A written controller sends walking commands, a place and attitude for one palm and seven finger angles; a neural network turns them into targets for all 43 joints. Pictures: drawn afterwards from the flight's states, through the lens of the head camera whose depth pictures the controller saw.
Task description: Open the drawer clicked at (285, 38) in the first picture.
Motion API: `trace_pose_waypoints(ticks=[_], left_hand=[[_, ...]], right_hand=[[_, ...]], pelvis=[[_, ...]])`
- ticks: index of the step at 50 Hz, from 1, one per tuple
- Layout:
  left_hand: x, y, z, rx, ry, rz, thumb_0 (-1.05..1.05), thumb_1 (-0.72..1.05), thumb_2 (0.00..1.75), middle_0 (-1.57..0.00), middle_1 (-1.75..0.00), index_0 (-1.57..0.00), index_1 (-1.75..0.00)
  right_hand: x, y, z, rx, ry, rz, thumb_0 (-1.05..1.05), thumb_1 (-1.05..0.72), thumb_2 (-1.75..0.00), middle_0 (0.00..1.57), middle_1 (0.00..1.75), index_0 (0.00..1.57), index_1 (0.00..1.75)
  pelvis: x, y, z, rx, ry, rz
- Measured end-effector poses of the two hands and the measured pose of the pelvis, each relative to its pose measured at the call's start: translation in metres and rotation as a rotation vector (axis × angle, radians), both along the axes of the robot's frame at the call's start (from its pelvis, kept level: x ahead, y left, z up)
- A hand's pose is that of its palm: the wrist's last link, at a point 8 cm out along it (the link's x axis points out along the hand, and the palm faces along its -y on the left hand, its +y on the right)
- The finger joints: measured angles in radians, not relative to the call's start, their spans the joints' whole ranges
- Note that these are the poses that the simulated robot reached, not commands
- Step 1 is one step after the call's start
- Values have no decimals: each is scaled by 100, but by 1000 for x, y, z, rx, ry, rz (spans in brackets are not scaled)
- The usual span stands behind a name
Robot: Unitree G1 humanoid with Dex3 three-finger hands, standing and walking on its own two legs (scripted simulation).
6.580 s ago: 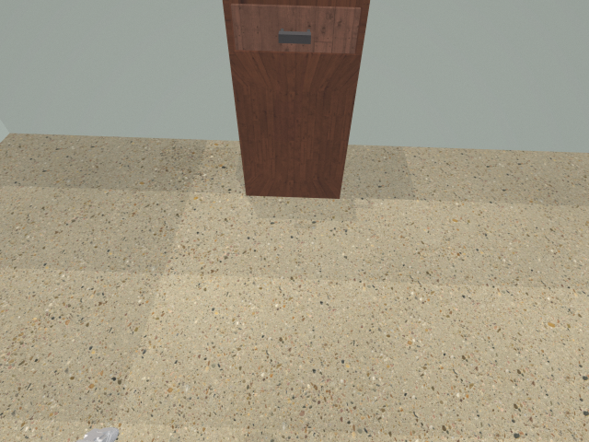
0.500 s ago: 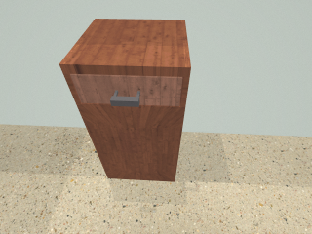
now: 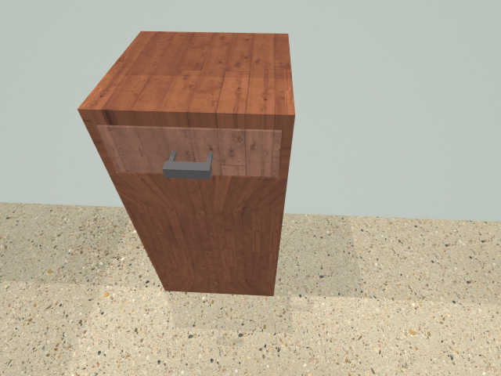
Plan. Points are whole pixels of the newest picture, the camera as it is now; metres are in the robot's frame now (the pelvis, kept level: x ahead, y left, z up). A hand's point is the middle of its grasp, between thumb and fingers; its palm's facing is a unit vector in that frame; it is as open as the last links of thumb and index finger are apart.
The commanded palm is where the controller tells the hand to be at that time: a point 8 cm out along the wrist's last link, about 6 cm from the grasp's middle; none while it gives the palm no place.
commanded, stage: look again from close up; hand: left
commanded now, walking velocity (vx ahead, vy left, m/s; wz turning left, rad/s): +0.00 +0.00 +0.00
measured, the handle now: (189, 163) +0.56 +0.17 +0.01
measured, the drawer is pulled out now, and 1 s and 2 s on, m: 0.00 0.00 0.00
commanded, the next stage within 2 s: raise the hand with hooked fingers in 0.16 s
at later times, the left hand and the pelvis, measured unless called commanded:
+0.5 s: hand (138, 328) +0.20 +0.20 -0.03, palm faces -0.01 -0.50 -0.87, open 7.7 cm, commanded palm +0.13 +0.22 -0.03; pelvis +0.01 +0.00 -0.02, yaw +1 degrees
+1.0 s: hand (123, 295) +0.24 +0.22 +0.00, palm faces +0.11 -0.13 -0.99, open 10.4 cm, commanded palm +0.20 +0.23 +0.05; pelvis +0.03 -0.01 -0.04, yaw +2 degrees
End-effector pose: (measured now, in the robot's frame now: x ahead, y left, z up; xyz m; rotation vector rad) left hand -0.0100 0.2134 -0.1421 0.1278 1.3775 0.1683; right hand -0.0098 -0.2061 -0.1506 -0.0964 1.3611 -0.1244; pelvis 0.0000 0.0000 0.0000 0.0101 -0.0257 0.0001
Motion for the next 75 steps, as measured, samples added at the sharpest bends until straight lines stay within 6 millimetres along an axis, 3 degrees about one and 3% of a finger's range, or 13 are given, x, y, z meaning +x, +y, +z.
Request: trace_pose_waypoints(ticks=[14,16,23,26,32,36,39,43,49,55,60,67,75], left_hand=[[11,-5,0,6,-1,1,1,93,89,-20,-30,-20,-30],[35,3,16,79,-110,-103,3,94,89,-20,-30,-20,-30],[171,16,136,630,-751,-549,3,87,86,-21,-35,-20,-35],[199,0,165,842,-904,-737,2,81,84,-21,-38,-21,-38],[180,-24,151,930,-935,-920,0,67,79,-21,-46,-22,-46],[153,-12,134,1002,-846,-955,0,56,75,-23,-52,-23,-52],[152,5,136,1097,-825,-962,0,48,72,-25,-57,-25,-57],[177,20,158,1200,-873,-914,0,38,68,-26,-63,-26,-63],[219,15,193,1190,-929,-884,0,25,62,-27,-72,-27,-72],[236,14,204,1145,-900,-984,0,11,56,-27,-81,-27,-81],[244,29,218,1166,-896,-988,0,0,51,-28,-88,-29,-88],[261,39,242,1187,-943,-960,0,-16,44,-30,-99,-30,-99],[279,39,273,1201,-974,-995,0,-34,36,-31,-110,-31,-111]], right_hand=[[2,-13,3,-18,37,5,1,-91,-90,20,30,20,30],[14,-17,6,-41,-49,7,1,-91,-90,20,30,20,30],[122,-43,26,-107,-552,68,2,-91,-90,20,30,20,30],[176,-50,45,-112,-684,120,2,-91,-90,20,30,20,30],[259,-44,81,-107,-747,253,1,-91,-90,20,30,20,30],[299,-23,83,-96,-750,371,1,-91,-90,20,30,20,30],[317,-4,74,-72,-748,432,1,-91,-90,20,30,20,30],[319,22,55,-4,-722,451,1,-91,-90,20,30,20,30],[281,40,34,96,-601,369,1,-91,-90,20,30,21,30],[236,23,22,74,-466,294,1,-91,-90,21,30,21,30],[218,-5,20,-7,-398,249,1,-91,-90,20,30,21,30],[229,-24,34,-79,-427,216,2,-91,-90,20,30,20,30],[258,0,57,-30,-532,232,1,-91,-90,20,30,20,30]], pelvis=[[9,-7,1,-6,0,2],[8,-8,-1,2,-7,-11],[6,-5,-14,20,48,22],[7,-4,-20,29,84,3],[16,-9,-27,43,140,-20],[20,-14,-36,34,177,2],[23,-16,-44,23,192,29],[25,-14,-50,7,187,55],[32,-9,-38,5,161,42],[39,-4,-25,8,141,22],[41,0,-19,2,124,26],[39,6,-13,-1,97,37],[35,9,-6,-1,53,42]])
